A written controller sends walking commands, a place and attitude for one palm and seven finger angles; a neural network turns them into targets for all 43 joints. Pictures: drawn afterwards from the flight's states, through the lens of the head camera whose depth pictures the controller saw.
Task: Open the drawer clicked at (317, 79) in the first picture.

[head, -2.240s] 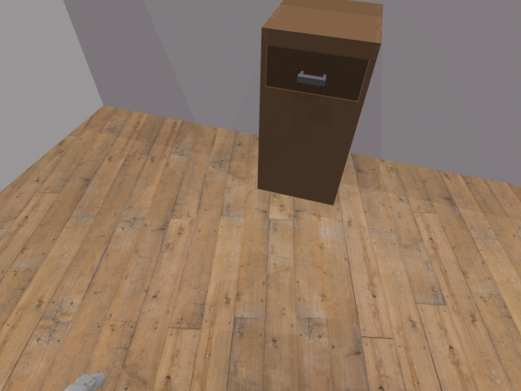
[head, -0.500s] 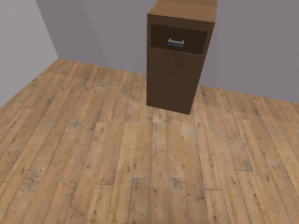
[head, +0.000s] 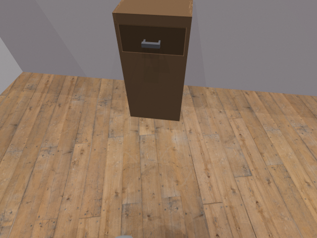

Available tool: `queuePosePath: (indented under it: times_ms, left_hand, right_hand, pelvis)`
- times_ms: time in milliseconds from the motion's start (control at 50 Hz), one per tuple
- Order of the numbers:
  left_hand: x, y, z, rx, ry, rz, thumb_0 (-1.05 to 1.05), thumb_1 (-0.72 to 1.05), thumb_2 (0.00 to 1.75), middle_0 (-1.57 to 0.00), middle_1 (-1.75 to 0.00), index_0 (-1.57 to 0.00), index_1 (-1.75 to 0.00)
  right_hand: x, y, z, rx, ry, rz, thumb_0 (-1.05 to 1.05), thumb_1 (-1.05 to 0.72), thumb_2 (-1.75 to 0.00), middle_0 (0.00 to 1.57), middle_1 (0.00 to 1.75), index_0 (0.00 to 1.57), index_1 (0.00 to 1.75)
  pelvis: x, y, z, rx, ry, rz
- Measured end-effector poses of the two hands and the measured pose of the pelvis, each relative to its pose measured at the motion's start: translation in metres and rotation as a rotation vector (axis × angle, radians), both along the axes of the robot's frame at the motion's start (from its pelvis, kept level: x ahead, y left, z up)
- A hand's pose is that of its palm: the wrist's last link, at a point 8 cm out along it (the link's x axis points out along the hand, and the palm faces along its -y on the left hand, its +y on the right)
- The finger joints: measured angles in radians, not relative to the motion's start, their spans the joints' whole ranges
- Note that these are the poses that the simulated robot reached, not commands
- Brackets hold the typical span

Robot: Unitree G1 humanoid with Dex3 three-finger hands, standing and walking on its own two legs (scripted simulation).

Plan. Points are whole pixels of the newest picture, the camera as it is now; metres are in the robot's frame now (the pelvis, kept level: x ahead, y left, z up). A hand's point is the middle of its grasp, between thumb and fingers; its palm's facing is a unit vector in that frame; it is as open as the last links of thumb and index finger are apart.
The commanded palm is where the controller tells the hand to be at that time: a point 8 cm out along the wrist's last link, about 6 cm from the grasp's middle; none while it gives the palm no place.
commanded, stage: walk to a spot facing it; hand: left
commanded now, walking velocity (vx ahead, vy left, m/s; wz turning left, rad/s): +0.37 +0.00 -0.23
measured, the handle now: (151, 43) +1.08 +0.14 -0.07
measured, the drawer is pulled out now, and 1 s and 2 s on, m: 0.00 0.00 0.00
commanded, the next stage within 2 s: take the last steps up to it in 0.26 s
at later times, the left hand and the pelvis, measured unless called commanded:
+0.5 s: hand (95, 208) +0.22 +0.23 -0.18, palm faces -0.10 -0.98 -0.16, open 7.4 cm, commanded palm none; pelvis +0.22 +0.05 +0.00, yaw -10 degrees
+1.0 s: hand (128, 141) +0.47 +0.17 -0.15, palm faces -0.02 -0.98 -0.20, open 7.1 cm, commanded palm none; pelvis +0.38 -0.01 +0.01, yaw -5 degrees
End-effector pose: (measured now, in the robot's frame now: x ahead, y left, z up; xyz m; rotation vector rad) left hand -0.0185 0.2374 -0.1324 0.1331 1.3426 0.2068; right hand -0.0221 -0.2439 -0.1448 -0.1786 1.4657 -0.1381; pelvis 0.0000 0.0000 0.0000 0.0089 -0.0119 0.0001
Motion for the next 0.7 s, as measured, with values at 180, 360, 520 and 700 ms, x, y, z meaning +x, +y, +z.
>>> queuePosePath:
  times_ms: [180, 360, 520, 700]
  left_hand:
    - [0.03, -0.02, 0.01, -0.061, 0.155, -0.046, 0.0, 0.91, 0.9, -0.21, -0.3, -0.2, -0.3]
    - [0.111, 0.013, -0.02, -0.076, 0.216, -0.032, 0.0, 0.9, 0.9, -0.21, -0.3, -0.2, -0.3]
    - [0.266, 0.045, -0.014, -0.049, 0.053, -0.175, 0.0, 0.91, 0.9, -0.2, -0.3, -0.2, -0.3]
    - [0.411, 0.02, 0.009, -0.059, -0.152, -0.257, 0.0, 0.91, 0.9, -0.2, -0.3, -0.2, -0.3]
  right_hand:
    - [0.153, 0.014, 0.023, 0.023, -0.29, -0.042, 0.01, -0.91, -0.9, 0.2, 0.3, 0.2, 0.3]
    - [0.291, 0.057, 0.015, 0.014, -0.416, -0.001, 0.01, -0.91, -0.9, 0.2, 0.3, 0.2, 0.3]
    - [0.276, 0.059, 0.032, -0.072, -0.346, -0.175, -0.02, -0.94, -0.9, 0.2, 0.3, 0.21, 0.3]
    - [0.225, 0.057, 0.03, -0.057, -0.063, -0.25, -0.01, -0.93, -0.9, 0.2, 0.3, 0.2, 0.3]
  pelvis:
    - [0.07, 0.006, 0.014, -0.004, 0.023, -0.072]
    - [0.168, 0.037, -0.01, -0.03, 0.021, -0.118]
    - [0.223, 0.05, 0.007, -0.021, -0.003, -0.18]
    - [0.28, 0.042, 0.017, -0.01, 0.014, -0.158]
